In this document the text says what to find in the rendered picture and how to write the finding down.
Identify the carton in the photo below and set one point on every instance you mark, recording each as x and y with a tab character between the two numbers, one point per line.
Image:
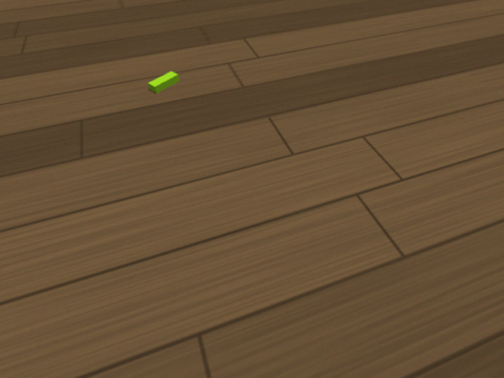
163	82

